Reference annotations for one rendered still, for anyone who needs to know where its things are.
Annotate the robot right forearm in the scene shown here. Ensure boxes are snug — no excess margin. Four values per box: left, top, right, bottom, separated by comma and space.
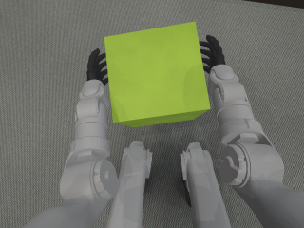
207, 64, 284, 168

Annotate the robot left thigh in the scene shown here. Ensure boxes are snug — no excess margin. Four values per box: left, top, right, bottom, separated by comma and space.
105, 145, 152, 228

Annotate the carton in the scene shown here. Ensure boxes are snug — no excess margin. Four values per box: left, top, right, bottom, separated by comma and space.
104, 22, 211, 128

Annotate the robot left forearm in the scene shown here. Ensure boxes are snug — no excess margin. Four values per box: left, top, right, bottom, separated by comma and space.
60, 79, 110, 195

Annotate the robot left hand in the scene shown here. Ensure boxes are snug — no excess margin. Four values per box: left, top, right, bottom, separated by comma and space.
86, 48, 109, 86

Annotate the left robot upper arm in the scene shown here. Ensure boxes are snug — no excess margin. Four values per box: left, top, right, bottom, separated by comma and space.
22, 158, 120, 228

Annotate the right robot upper arm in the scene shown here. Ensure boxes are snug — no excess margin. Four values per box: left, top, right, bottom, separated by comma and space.
218, 142, 304, 228

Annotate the robot right hand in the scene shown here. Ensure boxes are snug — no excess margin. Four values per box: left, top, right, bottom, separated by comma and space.
199, 35, 226, 74

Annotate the right robot shin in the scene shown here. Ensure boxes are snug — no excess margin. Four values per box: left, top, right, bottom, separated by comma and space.
185, 142, 213, 198

